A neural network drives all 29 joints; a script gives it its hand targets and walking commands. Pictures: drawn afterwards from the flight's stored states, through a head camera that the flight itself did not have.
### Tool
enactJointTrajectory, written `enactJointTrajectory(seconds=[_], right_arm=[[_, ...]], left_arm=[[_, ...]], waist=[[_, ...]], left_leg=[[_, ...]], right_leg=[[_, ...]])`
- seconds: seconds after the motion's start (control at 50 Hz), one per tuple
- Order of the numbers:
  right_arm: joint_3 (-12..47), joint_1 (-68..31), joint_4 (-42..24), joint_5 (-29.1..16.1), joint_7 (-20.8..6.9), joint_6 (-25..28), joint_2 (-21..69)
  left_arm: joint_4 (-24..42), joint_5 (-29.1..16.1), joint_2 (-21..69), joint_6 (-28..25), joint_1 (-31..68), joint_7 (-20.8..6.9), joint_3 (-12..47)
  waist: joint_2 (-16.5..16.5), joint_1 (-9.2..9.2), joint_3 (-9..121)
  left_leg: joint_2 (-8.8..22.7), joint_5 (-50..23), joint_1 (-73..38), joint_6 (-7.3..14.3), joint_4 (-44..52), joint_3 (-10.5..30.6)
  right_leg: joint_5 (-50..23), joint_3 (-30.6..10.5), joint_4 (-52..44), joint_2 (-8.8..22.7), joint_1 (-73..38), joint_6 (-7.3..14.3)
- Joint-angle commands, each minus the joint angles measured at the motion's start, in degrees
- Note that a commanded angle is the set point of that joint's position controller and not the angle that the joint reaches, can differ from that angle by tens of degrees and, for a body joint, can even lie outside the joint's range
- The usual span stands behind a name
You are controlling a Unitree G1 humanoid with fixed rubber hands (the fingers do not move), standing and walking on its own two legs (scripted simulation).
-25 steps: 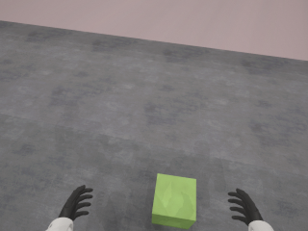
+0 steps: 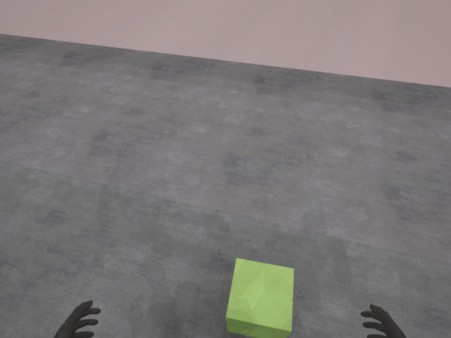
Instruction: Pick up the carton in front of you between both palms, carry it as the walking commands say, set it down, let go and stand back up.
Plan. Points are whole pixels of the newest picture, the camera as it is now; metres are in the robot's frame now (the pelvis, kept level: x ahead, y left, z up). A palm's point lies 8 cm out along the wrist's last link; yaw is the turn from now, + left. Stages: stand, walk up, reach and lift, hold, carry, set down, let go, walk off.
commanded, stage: stand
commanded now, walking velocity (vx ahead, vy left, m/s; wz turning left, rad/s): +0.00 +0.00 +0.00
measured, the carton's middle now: (259, 301) +0.34 -0.09 -0.64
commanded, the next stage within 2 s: none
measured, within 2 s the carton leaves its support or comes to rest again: neither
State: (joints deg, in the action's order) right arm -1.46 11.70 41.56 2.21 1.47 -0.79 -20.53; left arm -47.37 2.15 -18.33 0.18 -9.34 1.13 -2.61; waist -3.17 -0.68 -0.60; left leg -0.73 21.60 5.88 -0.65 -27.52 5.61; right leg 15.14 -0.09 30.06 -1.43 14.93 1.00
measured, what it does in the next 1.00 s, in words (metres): stands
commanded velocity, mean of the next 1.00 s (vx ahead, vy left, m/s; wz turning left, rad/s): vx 0.00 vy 0.00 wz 0.00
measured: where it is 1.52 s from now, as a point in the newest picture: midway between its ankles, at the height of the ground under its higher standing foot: outside the picture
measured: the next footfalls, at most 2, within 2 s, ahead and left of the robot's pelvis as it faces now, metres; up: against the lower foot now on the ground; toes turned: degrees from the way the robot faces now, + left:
none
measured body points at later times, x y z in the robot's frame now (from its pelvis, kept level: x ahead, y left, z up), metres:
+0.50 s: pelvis -0.01 -0.01 +0.01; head -0.01 -0.02 +0.45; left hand +0.09 +0.30 -0.10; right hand +0.09 -0.31 -0.11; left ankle -0.07 +0.13 -0.73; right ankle +0.01 -0.11 -0.73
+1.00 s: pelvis -0.02 +0.00 +0.01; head -0.02 -0.01 +0.46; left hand +0.08 +0.31 -0.10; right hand +0.07 -0.31 -0.11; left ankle -0.07 +0.13 -0.73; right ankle +0.01 -0.11 -0.73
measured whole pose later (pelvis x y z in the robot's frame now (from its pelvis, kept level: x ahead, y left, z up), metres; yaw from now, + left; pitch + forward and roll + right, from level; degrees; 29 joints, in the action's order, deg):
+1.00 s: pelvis -0.02 +0.00 +0.01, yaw +0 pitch -3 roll +0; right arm -0.1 10.8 54.1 1.3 1.4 0.5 -22.3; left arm -58.9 0.9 -21.0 0.0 -6.2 0.4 -1.7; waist -1.6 -0.7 -2.1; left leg -0.4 16.6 1.7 -1.0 -20.8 5.3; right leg 10.0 -0.4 23.3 -1.5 10.7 1.2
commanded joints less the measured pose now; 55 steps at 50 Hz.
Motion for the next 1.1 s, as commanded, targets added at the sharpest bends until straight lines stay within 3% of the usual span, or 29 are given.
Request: enactJointTrajectory(seconds=[0.0,0.42,1.08], right_arm=[[-1.8,-0.3,-2.2,-0.1,0.3,0.9,-7.7],[-1.0,-0.5,4.4,-0.4,0.5,1.8,-9.4],[-0.3,-1.9,11.0,-1.0,0.0,1.8,-11.0]], left_arm=[[1.8,-0.1,-9.5,-0.7,1.6,0.2,-2.1],[-4.6,-0.7,-10.8,-0.6,3.8,-0.3,-1.9],[-9.8,-1.4,-13.0,-0.9,5.6,-0.5,-0.6]], waist=[[3.3,0.22,3.8],[2.8,-0.14,0.7],[2.8,-0.04,-0.1]], left_leg=[[4.0,-19.3,3.8,0.3,3.1,1.6],[4.9,-14.3,4.5,1.0,7.6,2.6],[5.9,-13.6,3.1,1.4,11.0,2.6]], right_leg=[[-18.5,-5.8,-3.9,6.1,-7.5,1.1],[-12.3,-6.7,-7.6,6.3,-9.2,1.0],[-12.4,-7.6,-10.1,7.0,-10.6,1.0]])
